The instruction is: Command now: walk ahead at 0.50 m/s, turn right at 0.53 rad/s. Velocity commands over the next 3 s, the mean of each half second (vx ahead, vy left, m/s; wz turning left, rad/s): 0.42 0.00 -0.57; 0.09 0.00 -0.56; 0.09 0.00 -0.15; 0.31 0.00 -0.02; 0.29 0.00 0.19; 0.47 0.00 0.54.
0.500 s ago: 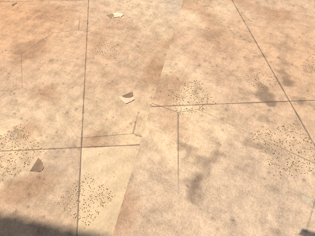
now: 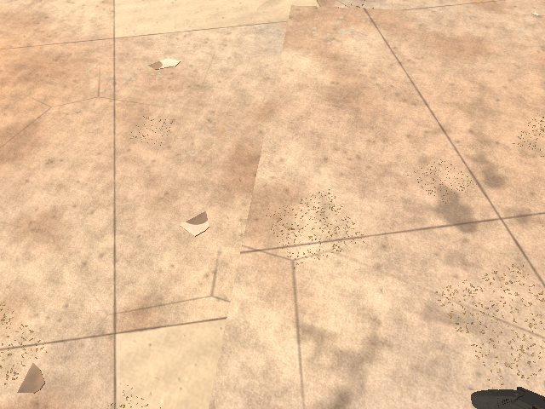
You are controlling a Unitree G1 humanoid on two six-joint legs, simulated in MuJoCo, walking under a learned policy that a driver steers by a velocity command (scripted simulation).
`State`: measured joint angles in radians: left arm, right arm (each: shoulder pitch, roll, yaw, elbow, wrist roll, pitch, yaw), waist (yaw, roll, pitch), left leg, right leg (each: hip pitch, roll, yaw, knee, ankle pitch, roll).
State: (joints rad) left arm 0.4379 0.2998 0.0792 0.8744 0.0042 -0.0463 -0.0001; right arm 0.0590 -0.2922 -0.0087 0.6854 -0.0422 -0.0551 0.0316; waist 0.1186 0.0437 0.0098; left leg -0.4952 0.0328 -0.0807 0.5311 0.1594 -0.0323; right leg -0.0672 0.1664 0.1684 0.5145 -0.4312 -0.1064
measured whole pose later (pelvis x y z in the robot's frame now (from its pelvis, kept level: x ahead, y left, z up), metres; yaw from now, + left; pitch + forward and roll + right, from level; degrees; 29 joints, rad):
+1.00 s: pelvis +0.29 -0.04 -0.07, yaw -33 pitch +1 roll +1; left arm 0.25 0.26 0.06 0.80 0.02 0.05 0.02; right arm 0.16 -0.26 -0.04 0.75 -0.01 0.06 -0.03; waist 0.04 0.00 0.03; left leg -0.47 -0.01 -0.07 0.83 -0.36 -0.05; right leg -0.35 0.17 0.14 0.43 -0.08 -0.11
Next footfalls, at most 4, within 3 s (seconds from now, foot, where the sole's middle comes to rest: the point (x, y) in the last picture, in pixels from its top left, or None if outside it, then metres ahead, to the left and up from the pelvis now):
0.08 left None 0.19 0.12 -0.84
0.56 right None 0.37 -0.13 -0.84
1.12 left None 0.41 0.03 -0.84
1.42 right None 0.28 -0.14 -0.84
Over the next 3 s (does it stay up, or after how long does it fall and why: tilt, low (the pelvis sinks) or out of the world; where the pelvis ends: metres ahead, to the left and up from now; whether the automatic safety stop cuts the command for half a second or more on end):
stays up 0.89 -0.29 -0.06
